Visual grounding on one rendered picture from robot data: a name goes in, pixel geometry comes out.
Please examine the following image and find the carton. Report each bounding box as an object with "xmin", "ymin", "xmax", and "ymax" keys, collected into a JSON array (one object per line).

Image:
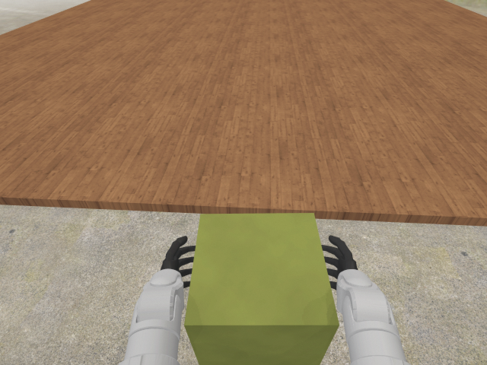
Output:
[{"xmin": 184, "ymin": 213, "xmax": 339, "ymax": 365}]

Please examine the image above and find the left robot forearm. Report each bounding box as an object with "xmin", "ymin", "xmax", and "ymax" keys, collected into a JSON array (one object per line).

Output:
[{"xmin": 119, "ymin": 269, "xmax": 184, "ymax": 365}]

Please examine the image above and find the robot right hand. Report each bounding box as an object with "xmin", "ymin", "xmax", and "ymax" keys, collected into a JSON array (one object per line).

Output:
[{"xmin": 321, "ymin": 235, "xmax": 358, "ymax": 290}]

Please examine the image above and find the right robot forearm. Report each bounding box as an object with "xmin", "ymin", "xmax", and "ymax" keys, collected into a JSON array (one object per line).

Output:
[{"xmin": 336, "ymin": 269, "xmax": 411, "ymax": 365}]

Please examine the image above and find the robot left hand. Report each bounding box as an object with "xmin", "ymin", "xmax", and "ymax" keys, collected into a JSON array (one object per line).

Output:
[{"xmin": 161, "ymin": 236, "xmax": 196, "ymax": 288}]

